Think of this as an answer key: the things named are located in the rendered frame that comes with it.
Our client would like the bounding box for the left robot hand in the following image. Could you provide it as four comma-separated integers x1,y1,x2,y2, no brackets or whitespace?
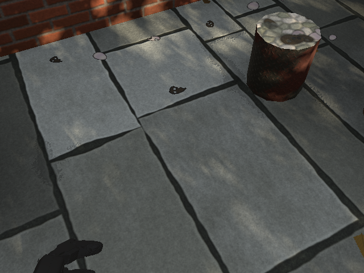
33,238,103,273

